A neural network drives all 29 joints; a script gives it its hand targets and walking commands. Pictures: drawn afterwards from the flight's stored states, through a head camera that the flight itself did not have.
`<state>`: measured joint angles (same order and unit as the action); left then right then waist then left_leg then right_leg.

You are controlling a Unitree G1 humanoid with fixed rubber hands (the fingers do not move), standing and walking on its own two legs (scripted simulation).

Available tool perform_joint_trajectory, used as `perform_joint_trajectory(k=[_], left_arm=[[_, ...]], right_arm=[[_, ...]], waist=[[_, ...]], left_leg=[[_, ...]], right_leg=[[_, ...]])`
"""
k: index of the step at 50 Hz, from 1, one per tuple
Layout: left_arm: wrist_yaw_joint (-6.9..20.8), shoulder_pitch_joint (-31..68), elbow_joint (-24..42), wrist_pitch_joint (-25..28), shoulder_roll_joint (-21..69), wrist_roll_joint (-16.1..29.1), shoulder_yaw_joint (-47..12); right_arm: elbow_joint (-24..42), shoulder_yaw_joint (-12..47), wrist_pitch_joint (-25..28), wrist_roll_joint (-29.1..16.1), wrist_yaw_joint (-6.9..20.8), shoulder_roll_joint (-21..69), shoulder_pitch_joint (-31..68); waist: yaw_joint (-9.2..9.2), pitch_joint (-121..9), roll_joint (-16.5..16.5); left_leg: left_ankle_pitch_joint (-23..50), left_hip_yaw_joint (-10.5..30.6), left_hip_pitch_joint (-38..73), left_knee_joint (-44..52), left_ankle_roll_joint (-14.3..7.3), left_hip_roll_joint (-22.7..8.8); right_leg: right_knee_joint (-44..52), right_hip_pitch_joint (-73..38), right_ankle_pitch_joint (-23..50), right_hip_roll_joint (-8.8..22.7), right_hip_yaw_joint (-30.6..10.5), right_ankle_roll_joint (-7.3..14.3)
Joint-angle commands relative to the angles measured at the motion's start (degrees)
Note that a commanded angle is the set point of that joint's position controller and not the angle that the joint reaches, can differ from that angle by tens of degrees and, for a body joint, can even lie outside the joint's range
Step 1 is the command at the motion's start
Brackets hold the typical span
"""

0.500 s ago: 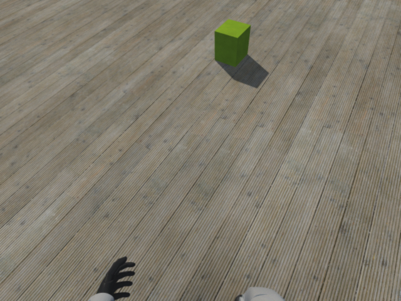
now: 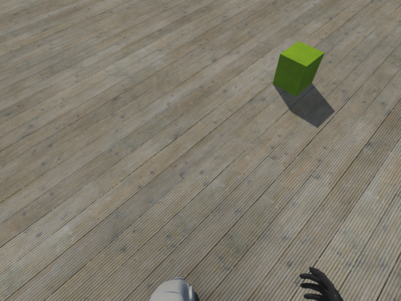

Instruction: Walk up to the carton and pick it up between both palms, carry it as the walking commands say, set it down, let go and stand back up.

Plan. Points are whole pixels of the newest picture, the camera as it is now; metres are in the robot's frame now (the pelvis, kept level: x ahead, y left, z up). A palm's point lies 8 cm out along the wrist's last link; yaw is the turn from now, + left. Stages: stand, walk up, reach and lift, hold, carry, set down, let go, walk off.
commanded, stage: walk up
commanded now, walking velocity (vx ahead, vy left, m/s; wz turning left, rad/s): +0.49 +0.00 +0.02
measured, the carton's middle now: (296, 69) +1.55 -0.61 -0.62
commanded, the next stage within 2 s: none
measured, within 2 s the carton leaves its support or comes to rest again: neither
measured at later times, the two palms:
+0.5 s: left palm (144, 206) +0.32 +0.18 -0.11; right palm (345, 217) +0.30 -0.31 -0.12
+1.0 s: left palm (126, 110) +0.64 +0.28 -0.08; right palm (284, 145) +0.51 -0.20 -0.11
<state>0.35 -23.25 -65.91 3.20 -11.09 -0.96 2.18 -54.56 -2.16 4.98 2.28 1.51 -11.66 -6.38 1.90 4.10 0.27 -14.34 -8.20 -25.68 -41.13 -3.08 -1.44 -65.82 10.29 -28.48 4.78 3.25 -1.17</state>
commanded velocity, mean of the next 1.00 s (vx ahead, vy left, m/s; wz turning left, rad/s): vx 0.49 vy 0.00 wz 0.07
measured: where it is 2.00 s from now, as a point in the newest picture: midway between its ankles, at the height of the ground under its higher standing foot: (206, 158)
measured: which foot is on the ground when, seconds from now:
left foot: down 0.00-0.34, up 0.36-0.72, down 0.74-1.00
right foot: up 0.00-0.30, down 0.32-0.74, up 0.76-1.00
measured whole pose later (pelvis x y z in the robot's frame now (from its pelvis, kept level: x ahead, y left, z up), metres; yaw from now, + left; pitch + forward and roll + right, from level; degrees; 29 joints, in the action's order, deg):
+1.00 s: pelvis +0.55 +0.02 +0.03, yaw +5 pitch +0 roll +0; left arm 2.3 -8.1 -54.4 1.9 -12.8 -2.9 4.8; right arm -60.5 -2.6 6.3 1.2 -0.4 -9.0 -24.0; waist -3.6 2.6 1.5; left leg -15.6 -8.9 -5.5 -21.2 0.0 -2.3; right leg -54.8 33.4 -13.5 6.4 1.6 -1.4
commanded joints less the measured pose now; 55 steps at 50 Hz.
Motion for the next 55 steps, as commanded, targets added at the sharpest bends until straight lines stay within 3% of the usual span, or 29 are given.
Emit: perform_joint_trajectory(k=[1, 2, 3, 5, 8, 10, 11, 14, 15, 16, 17, 18, 20, 27, 31, 33, 35, 36, 37, 38, 39, 40, 43, 45, 47, 49, 52, 54, 55], left_arm=[[0.41, 4.08, 5.31, 1.47, -3.87, -1.60, 1.72], [0.88, 2.32, 4.63, 0.59, -3.63, -2.11, 2.40], [1.01, 2.28, 5.39, -0.17, -2.97, -2.03, 2.49], [1.27, 7.36, 7.67, -1.13, -1.64, -1.90, 2.39], [1.89, 13.57, 10.91, -1.70, -0.95, -1.92, 1.56], [2.11, 15.04, 12.72, -1.05, -2.61, -1.15, 1.82], [2.02, 15.37, 11.76, -1.09, -4.18, -1.29, 2.51], [1.57, 6.07, 9.07, -0.13, -7.36, -1.14, 3.75], [0.98, 0.83, 7.68, -0.02, -11.49, -1.42, 4.83], [0.40, -4.88, 7.05, 0.17, -15.94, -1.40, 5.53], [0.20, -5.92, 6.60, -0.19, -15.63, -1.52, 5.18], [-0.14, -3.81, 7.24, 0.12, -13.44, -0.88, 4.41], [0.27, 3.12, 8.76, 0.97, -9.73, -1.05, 3.69], [-0.44, 6.58, 9.43, 2.29, -7.23, -1.07, 2.86], [0.11, 6.57, 9.43, 1.87, -8.15, -0.59, 2.89], [0.50, 6.75, 9.14, 1.58, -10.35, -0.69, 3.55], [0.99, 3.75, 8.36, 1.30, -8.78, -1.18, 3.15], [1.12, 0.34, 8.56, 1.10, -6.87, -0.71, 2.31], [1.34, -0.34, 9.81, 1.08, -4.85, -0.37, 1.90], [0.87, 2.37, 12.39, 0.98, -3.45, -1.19, 1.98], [1.00, 11.42, 14.75, 1.03, -5.29, -1.13, 2.06], [1.05, 13.36, 14.86, 0.93, -5.13, -1.41, 2.38], [1.66, 8.05, 12.19, 0.74, -3.19, -2.10, 2.47], [2.17, 6.32, 11.32, -0.37, -3.54, -2.49, 3.10], [1.99, 10.91, 12.74, -1.07, -2.64, -1.92, 2.72], [2.47, 18.34, 15.55, -1.02, -1.19, -1.59, 1.92], [2.70, 16.87, 14.89, -0.95, -1.98, -0.40, 1.88], [2.74, 15.02, 14.10, -0.67, -3.29, -0.77, 2.06], [2.52, 14.57, 13.29, -0.65, -4.01, -0.92, 2.52]], right_arm=[[-2.84, -1.17, 0.44, -0.43, -1.93, -3.93, -15.20], [-2.78, -0.27, 0.70, -0.58, -1.65, -2.50, -13.41], [-2.96, 0.17, 0.70, -0.30, -1.94, -1.59, -14.40], [-5.35, 0.28, 1.18, 0.07, -2.28, -1.62, -17.99], [-5.43, -0.03, 1.33, 0.53, -2.23, -4.48, -17.47], [-4.66, -1.04, 1.61, 0.13, -2.15, -6.33, -17.06], [-5.48, -1.07, 1.53, -0.16, -1.95, -6.61, -19.83], [-5.55, -1.36, 1.25, -1.31, -1.49, -7.39, -22.17], [-4.35, -0.57, 1.37, -1.15, -1.00, -5.10, -21.61], [-2.66, -0.42, 0.94, -2.23, -1.27, -3.56, -22.84], [-2.51, -0.07, 0.15, -1.68, -1.30, -1.68, -21.93], [-0.80, -0.04, -0.24, -2.02, -1.07, -0.93, -17.00], [-1.85, -0.25, -0.22, -1.48, -1.54, -0.80, -16.06], [2.01, -1.19, -1.46, -0.78, -0.44, -1.16, -8.79], [4.35, -1.48, -1.66, -0.97, 1.43, -1.78, -3.36], [3.42, -2.02, -1.67, -0.80, 1.12, -2.65, -5.78], [1.79, -2.88, -1.52, -0.43, 0.63, -5.13, -9.59], [0.09, -4.62, -1.23, -0.66, 0.20, -9.05, -15.67], [-0.68, -5.57, -1.28, -0.52, -0.65, -14.79, -22.31], [-0.57, -4.74, -1.02, 0.10, -1.07, -16.55, -25.87], [-1.03, -4.05, -1.02, -0.11, -1.37, -13.62, -24.94], [-0.38, -3.81, -0.49, -0.23, -1.50, -10.60, -19.66], [-0.57, -2.66, 1.72, -0.97, -2.40, -5.37, -15.76], [-1.86, -1.59, 2.78, -1.27, -2.02, -3.36, -16.47], [-3.15, -1.75, 3.16, -1.56, -2.22, -3.16, -17.92], [-3.40, -1.80, 2.94, -1.06, -2.30, -4.34, -16.54], [-4.10, -2.33, 2.22, -0.74, -2.29, -7.23, -18.26], [-4.20, -2.55, 1.83, -1.51, -2.00, -7.76, -19.32], [-4.50, -1.82, 1.62, -2.46, -1.77, -6.49, -21.96]], waist=[[-6.00, -5.79, 4.43], [-4.58, -3.57, 3.56], [-4.40, -0.50, 6.75], [-4.00, 2.61, 5.82], [-3.37, 5.24, 3.41], [-2.85, 4.05, 7.75], [-2.90, 3.12, 2.23], [1.03, -2.82, -1.94], [4.73, -4.51, -10.08], [5.94, -11.94, -18.64], [4.74, -9.21, -20.02], [4.29, -6.88, -11.73], [1.41, -6.99, -5.30], [-2.53, 3.27, -6.45], [-3.30, 2.69, -6.36], [-4.49, 1.76, -5.35], [-6.45, -0.78, 0.55], [-7.97, -4.38, 9.20], [-10.03, -5.14, 21.70], [-10.41, -6.24, 20.94], [-11.82, -3.88, 14.96], [-10.26, -3.20, 12.48], [-5.22, -4.90, 6.99], [-3.63, -5.02, 7.46], [-3.76, -2.79, 7.05], [-4.36, -0.59, 2.88], [-3.18, 2.06, 4.08], [-2.55, -1.90, 4.96], [-2.29, -1.21, 1.42]], left_leg=[[14.47, 20.53, 20.90, 23.46, -7.38, -17.10], [6.94, 17.50, 15.27, 27.10, -6.08, -15.43], [9.95, 16.45, 15.35, 27.76, -5.97, -15.10], [13.15, 14.37, 14.70, 29.86, -6.78, -15.11], [9.03, 6.30, 7.80, 32.87, -4.69, -11.31], [3.24, 7.94, 6.77, 32.55, -3.79, -12.74], [3.98, 7.59, 9.22, 31.03, -3.83, -12.56], [5.53, 3.94, 2.56, 15.33, -1.79, -8.39], [6.58, 1.60, -5.29, 3.45, 0.13, -4.75], [-12.09, -1.47, -8.36, -11.80, 1.82, -0.33], [-13.76, 4.37, -7.72, -24.32, 1.84, -1.78], [-11.48, 5.19, -9.35, -28.12, 2.08, -2.93], [-8.09, 6.42, -8.24, -31.24, 1.39, -5.55], [-0.67, 7.20, -7.63, -13.15, 1.72, -8.86], [4.05, 3.66, 5.86, 1.94, 2.82, -6.24], [6.90, 0.62, 11.85, 7.03, 3.26, -5.50], [1.08, -3.05, 20.95, 7.65, 2.45, -1.93], [-5.35, 1.11, 29.97, 9.97, 0.71, -3.82], [-13.49, 23.57, 34.90, 20.66, -4.67, -18.31], [-25.72, 41.22, 34.16, 29.34, -9.14, -26.55], [-22.97, 36.59, 31.43, 30.21, -10.58, -25.65], [-17.41, 33.59, 26.51, 30.09, -8.67, -23.90], [9.02, 19.09, 23.93, 27.76, -5.06, -18.78], [25.18, 12.94, 24.62, 26.69, -4.15, -17.41], [27.20, 9.27, 24.00, 28.00, -3.49, -16.20], [19.98, 5.21, 20.93, 29.92, -2.23, -14.33], [6.70, 4.82, 10.18, 33.78, -2.11, -14.02], [9.14, 3.45, 12.35, 26.79, -1.35, -13.61], [17.22, 3.76, 11.77, 23.90, -1.22, -12.55]], right_leg=[[-6.28, 22.52, 6.62, 3.93, -6.75, 1.53], [-1.40, 18.66, 9.32, 4.34, -5.42, 0.41], [-0.28, 20.21, 7.47, 2.99, -4.94, -0.42], [4.17, 20.62, 10.53, 4.00, -3.52, -1.96], [20.83, 13.00, 16.74, 3.94, -0.08, -1.37], [27.32, 8.33, 21.42, 4.27, -1.02, -0.47], [28.74, 5.73, 22.30, 2.01, 2.44, -0.45], [33.23, -10.22, 21.97, -0.05, 4.18, 1.50], [36.25, -19.59, 12.51, 4.99, -2.35, 3.29], [47.00, -23.94, 3.13, 17.14, -18.78, 6.47], [52.83, -16.46, -7.37, 21.80, -28.01, 7.47], [53.22, -13.99, -7.67, 21.34, -25.61, 9.01], [52.38, -6.86, 3.42, 18.58, -20.51, 8.66], [56.67, 0.16, 18.24, 17.25, -7.16, 7.88], [56.97, 5.63, 14.34, 12.23, -0.38, 5.52], [53.72, 7.85, 7.74, 12.01, 1.09, 5.34], [43.06, 11.73, 11.29, 9.70, 3.74, 5.06], [31.83, 16.88, 10.84, 5.22, 6.40, 2.83], [13.93, 27.68, -1.48, 0.30, 8.58, 0.69], [-0.34, 34.82, -5.14, -1.26, 2.01, 1.15], [-6.05, 37.14, 2.76, 1.16, -3.74, 1.41], [-6.92, 36.52, 5.83, 2.01, -6.62, 1.82], [-1.17, 30.34, 12.70, 4.71, -6.59, 0.95], [2.29, 27.23, 13.97, 3.22, -4.09, 0.02], [9.91, 27.11, 15.40, 3.12, -3.49, -0.70], [21.82, 22.57, 17.80, 3.51, -1.22, -0.32], [28.25, 8.83, 24.85, 1.17, 2.59, -0.04], [31.54, 5.09, 25.10, 0.92, 3.55, 0.85], [29.77, 2.56, 22.74, -1.39, 6.27, 1.08]])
